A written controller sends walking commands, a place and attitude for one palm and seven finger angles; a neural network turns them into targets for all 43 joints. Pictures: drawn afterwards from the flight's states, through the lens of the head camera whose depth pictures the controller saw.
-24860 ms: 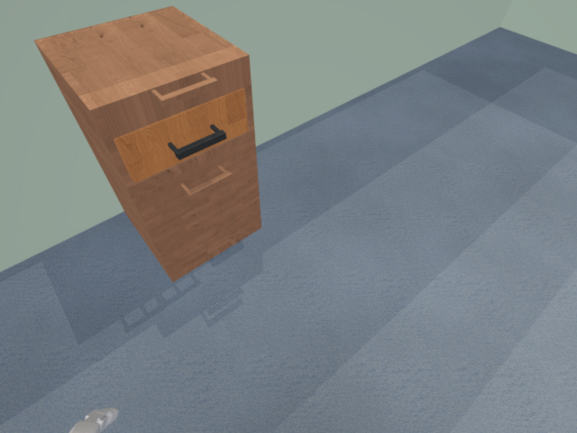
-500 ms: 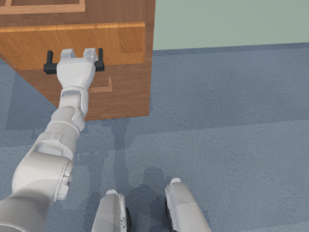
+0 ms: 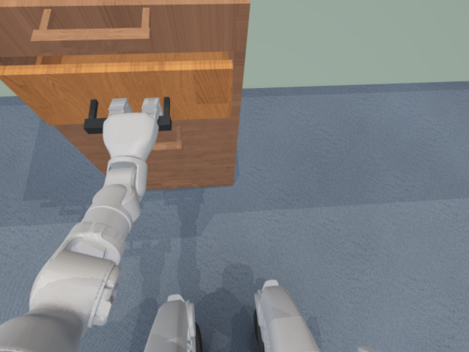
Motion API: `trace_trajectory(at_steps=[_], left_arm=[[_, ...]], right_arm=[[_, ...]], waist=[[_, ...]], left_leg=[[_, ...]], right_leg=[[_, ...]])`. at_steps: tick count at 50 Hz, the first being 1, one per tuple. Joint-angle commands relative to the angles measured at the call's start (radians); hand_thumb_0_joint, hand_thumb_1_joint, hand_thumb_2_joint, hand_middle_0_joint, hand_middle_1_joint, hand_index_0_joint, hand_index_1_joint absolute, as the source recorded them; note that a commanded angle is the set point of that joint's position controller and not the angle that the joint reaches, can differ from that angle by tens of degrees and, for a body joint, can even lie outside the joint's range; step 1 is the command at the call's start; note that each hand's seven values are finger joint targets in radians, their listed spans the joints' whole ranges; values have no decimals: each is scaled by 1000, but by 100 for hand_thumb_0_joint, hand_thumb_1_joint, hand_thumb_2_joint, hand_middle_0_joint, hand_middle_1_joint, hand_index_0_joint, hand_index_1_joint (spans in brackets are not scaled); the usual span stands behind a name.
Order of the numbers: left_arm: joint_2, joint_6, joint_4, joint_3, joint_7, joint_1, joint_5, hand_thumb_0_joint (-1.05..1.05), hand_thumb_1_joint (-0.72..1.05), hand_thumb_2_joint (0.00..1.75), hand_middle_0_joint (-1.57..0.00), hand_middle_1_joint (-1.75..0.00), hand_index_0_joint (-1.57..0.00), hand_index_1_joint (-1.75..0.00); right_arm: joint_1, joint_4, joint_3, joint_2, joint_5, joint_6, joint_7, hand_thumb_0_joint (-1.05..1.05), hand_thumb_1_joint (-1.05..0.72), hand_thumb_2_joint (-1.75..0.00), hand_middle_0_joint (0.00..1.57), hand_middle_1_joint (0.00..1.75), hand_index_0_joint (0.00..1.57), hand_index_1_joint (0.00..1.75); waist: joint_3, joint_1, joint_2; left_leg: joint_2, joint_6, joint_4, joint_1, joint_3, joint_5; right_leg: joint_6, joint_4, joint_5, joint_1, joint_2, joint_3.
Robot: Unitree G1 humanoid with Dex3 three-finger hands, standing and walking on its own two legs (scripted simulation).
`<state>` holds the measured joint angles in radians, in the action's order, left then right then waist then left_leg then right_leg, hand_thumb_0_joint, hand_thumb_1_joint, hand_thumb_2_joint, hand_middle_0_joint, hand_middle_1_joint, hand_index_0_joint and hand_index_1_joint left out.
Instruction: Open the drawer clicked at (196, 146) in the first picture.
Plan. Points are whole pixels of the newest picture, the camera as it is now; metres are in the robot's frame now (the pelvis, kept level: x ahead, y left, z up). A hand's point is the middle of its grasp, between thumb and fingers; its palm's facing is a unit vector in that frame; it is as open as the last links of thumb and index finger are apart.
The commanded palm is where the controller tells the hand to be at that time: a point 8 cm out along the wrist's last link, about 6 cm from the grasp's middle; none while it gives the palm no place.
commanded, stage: pull the drawer open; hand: left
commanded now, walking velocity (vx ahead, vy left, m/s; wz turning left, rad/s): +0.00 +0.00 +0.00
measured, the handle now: (129, 114) +0.55 +0.15 -0.03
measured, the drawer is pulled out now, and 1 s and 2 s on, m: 0.03 0.08 0.13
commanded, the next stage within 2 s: none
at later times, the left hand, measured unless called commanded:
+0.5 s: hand (141, 157) +0.46 +0.14 -0.06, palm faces -0.03 -0.04 -1.00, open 5.5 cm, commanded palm +0.42 +0.15 -0.01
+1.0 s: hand (140, 169) +0.44 +0.14 -0.06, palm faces -0.02 -0.04 -1.00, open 5.5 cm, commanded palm +0.40 +0.15 -0.01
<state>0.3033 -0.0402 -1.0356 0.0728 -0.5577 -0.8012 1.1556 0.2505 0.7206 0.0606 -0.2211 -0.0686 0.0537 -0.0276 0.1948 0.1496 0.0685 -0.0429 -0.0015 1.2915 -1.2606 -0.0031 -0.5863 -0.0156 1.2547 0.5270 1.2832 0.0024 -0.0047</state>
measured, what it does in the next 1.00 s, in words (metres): stands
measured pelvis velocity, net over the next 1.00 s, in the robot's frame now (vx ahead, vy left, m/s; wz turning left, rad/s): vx -0.01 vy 0.00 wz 0.00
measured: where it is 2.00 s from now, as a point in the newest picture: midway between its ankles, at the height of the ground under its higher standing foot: outside the picture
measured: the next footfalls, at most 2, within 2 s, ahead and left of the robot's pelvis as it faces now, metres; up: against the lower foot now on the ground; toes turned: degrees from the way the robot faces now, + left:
none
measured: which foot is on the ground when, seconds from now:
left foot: down 0.00-1.00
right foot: down 0.00-1.00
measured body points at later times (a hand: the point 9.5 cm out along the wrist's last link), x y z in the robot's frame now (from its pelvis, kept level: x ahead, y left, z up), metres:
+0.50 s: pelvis -0.01 +0.00 +0.00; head +0.15 -0.01 +0.42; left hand +0.46 +0.14 +0.00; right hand +0.02 -0.26 -0.14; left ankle +0.00 +0.12 -0.61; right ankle +0.02 -0.13 -0.61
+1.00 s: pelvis -0.01 +0.00 +0.01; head +0.14 -0.01 +0.43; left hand +0.44 +0.14 +0.00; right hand +0.05 -0.26 -0.14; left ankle +0.00 +0.12 -0.61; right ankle +0.02 -0.13 -0.61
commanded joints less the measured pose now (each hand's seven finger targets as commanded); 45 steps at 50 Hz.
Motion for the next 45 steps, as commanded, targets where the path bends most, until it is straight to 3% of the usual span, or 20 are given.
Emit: trace_trajectory(at_steps=[1,6,8,10,13,16,20,21,23,25,28,31,38,41,43,45], left_arm=[[151,-12,121,-44,-34,-207,-11,0,90,90,-40,-135,-40,-135],[144,-14,104,-37,-43,-203,-9,0,90,90,-40,-135,-40,-135],[175,-12,105,-63,-45,-178,-7,0,90,90,-40,-135,-40,-135],[167,-13,109,-54,-47,-188,-7,0,90,90,-40,-135,-40,-135],[164,-12,130,-53,-50,-183,-4,0,90,90,-40,-135,-40,-135],[108,-19,134,-19,-54,-179,-10,0,90,90,-40,-135,-40,-135],[136,-19,124,-37,-58,-174,-7,0,90,90,-40,-135,-40,-135],[114,-19,127,-22,-58,-172,-7,0,90,90,-40,-135,-40,-135],[127,-14,150,-37,-62,-160,-5,0,90,90,-40,-135,-40,-135],[96,-20,135,-19,-62,-141,-9,0,90,90,-40,-135,-40,-135],[135,-15,124,-44,-62,-128,-9,0,90,90,-40,-135,-40,-135],[129,-12,124,-35,-63,-134,-7,0,90,90,-40,-135,-40,-135],[137,-3,162,-59,-70,-49,-7,0,90,90,-40,-135,-40,-135],[106,-6,168,-30,-77,-77,-3,0,90,90,-40,-135,-40,-135],[136,-4,178,-54,-85,-66,7,0,90,90,-40,-135,-40,-135],[88,-10,181,-22,-90,-59,6,0,90,90,-40,-135,-40,-135]], right_arm=[[182,-31,53,-153,-3,-13,8,0,-90,-90,20,30,20,30],[172,-29,53,-154,-3,-15,10,0,-90,-90,20,30,20,30],[167,-29,50,-157,-5,-16,12,0,-90,-90,20,30,20,30],[162,-29,50,-154,-3,-18,15,0,-90,-90,20,30,20,30],[161,-31,51,-156,-2,-19,13,0,-90,-90,20,30,20,30],[162,-34,56,-150,0,-18,9,0,-90,-90,20,30,20,30],[157,-28,54,-153,0,-19,15,0,-90,-90,20,30,20,30],[157,-31,55,-150,1,-20,14,0,-90,-90,20,30,20,30],[157,-30,57,-150,-1,-20,14,0,-90,-90,20,30,20,30],[152,-28,58,-146,0,-18,12,0,-90,-90,20,30,20,30],[143,-28,53,-149,-1,-19,16,0,-90,-90,20,30,20,30],[138,-31,52,-146,3,-21,18,0,-90,-90,20,30,20,30],[124,-39,54,-140,0,-19,19,0,-90,-90,20,30,20,30],[122,-39,55,-138,2,-21,18,0,-90,-90,20,30,20,30],[118,-36,55,-140,-1,-20,21,0,-90,-90,20,30,20,30],[115,-38,58,-135,-1,-20,20,0,-90,-90,20,30,20,30]], waist=[[550,-9,-17],[523,-6,-22],[536,-23,-33],[534,-16,-41],[547,-26,-12],[542,-14,-12],[529,-20,-42],[526,-16,-41],[560,-28,-26],[534,-24,-34],[506,-33,-55],[501,-31,-56],[524,-60,-50],[499,-43,-57],[517,-55,-52],[514,-47,-47]], left_leg=[[49,32,-109,317,-14,504],[50,33,-114,304,-15,463],[52,32,-114,298,-16,465],[53,34,-115,286,-16,446],[51,29,-119,315,-11,465],[48,29,-123,339,-10,471],[50,29,-129,318,-6,445],[51,30,-131,325,-9,447],[49,28,-130,352,-8,481],[50,27,-131,351,-10,477],[56,31,-134,304,-18,430],[57,32,-141,298,-16,395],[60,29,-138,312,-24,441],[59,30,-142,313,-22,420],[59,29,-138,322,-21,441],[58,28,-140,344,-20,457]], right_leg=[[46,-114,-542,-409,33,34],[47,-121,-492,-387,35,34],[47,-114,-497,-405,33,32],[45,-119,-489,-408,33,29],[49,-112,-482,-389,33,35],[49,-123,-474,-376,36,40],[48,-123,-457,-383,35,37],[48,-129,-460,-385,36,37],[49,-122,-487,-395,34,37],[49,-130,-482,-386,35,39],[47,-137,-465,-407,33,28],[49,-142,-427,-400,34,28],[49,-136,-493,-440,32,23],[48,-146,-464,-419,34,27],[49,-137,-482,-422,32,25],[50,-142,-489,-412,34,30]])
